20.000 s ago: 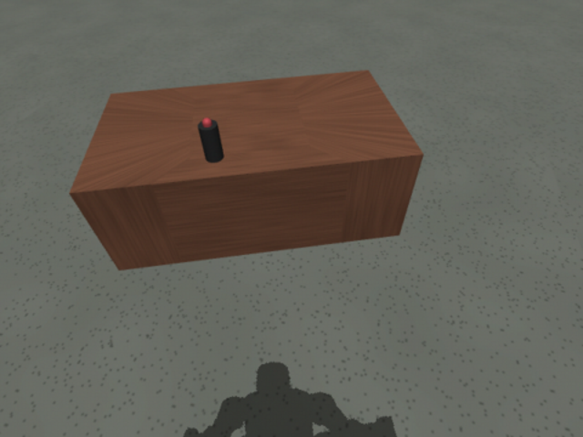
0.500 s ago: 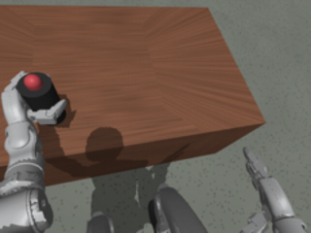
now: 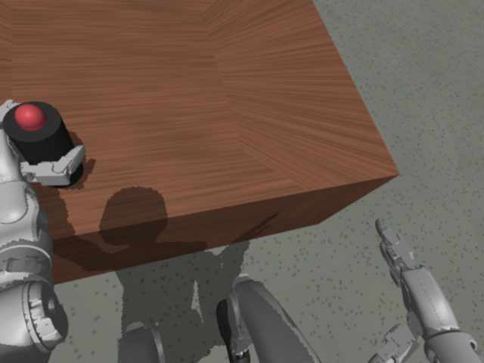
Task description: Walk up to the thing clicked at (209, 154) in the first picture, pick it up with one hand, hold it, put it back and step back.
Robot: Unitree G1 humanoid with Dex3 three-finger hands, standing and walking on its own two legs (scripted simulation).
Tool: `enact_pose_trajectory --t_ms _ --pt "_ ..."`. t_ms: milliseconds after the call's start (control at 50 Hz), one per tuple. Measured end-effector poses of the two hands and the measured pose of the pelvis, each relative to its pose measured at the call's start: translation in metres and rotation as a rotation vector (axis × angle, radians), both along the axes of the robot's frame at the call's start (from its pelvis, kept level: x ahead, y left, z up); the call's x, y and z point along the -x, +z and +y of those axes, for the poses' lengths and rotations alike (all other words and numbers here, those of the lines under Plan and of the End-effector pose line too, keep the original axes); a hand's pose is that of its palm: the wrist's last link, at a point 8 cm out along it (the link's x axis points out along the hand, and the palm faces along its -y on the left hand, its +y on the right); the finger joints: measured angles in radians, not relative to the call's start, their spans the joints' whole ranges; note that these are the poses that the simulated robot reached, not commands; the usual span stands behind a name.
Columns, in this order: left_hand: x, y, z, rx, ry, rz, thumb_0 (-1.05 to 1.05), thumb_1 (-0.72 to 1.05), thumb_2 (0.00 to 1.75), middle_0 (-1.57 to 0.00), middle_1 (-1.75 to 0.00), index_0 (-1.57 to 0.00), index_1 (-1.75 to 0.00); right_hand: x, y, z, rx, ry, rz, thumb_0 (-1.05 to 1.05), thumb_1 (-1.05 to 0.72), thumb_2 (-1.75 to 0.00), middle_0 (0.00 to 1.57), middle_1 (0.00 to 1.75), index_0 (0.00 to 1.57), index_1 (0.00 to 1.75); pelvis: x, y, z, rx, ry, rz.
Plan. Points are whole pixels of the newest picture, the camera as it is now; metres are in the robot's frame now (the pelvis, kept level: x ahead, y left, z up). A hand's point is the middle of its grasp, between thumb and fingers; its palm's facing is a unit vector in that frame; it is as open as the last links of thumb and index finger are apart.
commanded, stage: lower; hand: left
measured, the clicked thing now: (46, 144) +0.52 +0.17 -0.03
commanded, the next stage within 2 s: loosen in 0.72 s
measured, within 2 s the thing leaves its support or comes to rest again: rests again in 0.54 s
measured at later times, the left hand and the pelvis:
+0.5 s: hand (59, 155) +0.53 +0.17 -0.08, palm faces +0.13 -0.99 -0.04, open 9.2 cm; pelvis -0.01 +0.00 -0.03, yaw +0 degrees
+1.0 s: hand (60, 156) +0.54 +0.17 -0.09, palm faces +0.14 -0.99 -0.02, open 9.3 cm; pelvis -0.01 +0.00 -0.04, yaw +0 degrees
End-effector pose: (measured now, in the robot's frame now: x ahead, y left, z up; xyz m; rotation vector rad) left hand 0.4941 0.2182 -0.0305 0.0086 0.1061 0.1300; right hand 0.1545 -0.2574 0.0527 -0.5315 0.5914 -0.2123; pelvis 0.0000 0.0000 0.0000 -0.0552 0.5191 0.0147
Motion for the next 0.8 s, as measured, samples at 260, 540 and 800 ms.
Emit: enact_pose_trajectory --t_ms 260,540,800 --pt "-0.008 -0.023 0.002 -0.013 0.012 -0.023 0.01 -0.31 1.12 -0.75 -0.99 -0.79 -1.03 0.005 -0.003 -0.003 0.064 0.000 -0.001 -0.01 0.51 -0.06 0.07 0.05 0.06 0.05 0.007 -0.020 -0.002 0.010 0.004 0.030" --pt "-0.011 -0.047 -0.001 -0.015 0.007 0.023 0.01 -0.31 1.12 -0.75 -1.00 -0.78 -1.03 0.001 -0.001 -0.003 0.083 0.012 -0.021 -0.01 0.52 -0.06 0.07 0.05 0.06 0.05 0.007 -0.028 -0.003 0.007 0.002 0.049" --pt "-0.016 -0.055 0.000 -0.025 -0.006 -0.005 0.01 -0.31 1.12 -0.74 -1.00 -0.78 -1.03 -0.002 0.002 -0.001 0.109 0.027 -0.021 -0.01 0.51 -0.06 0.07 0.05 0.06 0.05 0.005 -0.035 -0.004 0.016 0.006 0.063"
